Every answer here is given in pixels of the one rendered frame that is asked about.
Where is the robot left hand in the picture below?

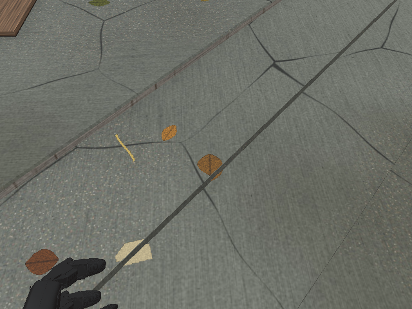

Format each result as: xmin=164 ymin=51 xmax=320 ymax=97
xmin=23 ymin=257 xmax=118 ymax=309

